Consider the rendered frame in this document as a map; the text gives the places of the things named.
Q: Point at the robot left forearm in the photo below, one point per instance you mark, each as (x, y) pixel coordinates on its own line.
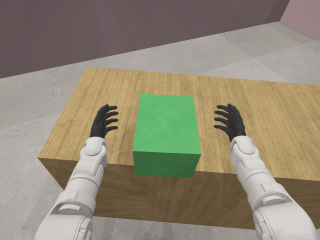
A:
(79, 196)

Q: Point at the pedestal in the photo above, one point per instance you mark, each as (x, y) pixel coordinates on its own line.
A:
(281, 118)

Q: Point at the right robot hand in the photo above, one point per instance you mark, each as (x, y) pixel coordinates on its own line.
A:
(235, 126)

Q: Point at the left robot hand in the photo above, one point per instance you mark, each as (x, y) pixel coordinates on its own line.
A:
(99, 128)

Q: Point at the carton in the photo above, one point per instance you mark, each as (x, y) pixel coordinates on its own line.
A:
(166, 141)

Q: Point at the left robot upper arm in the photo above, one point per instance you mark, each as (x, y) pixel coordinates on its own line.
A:
(66, 227)

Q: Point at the right robot upper arm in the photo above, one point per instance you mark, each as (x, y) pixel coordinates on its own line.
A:
(284, 221)

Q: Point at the robot right forearm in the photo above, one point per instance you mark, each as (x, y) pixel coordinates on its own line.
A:
(261, 188)

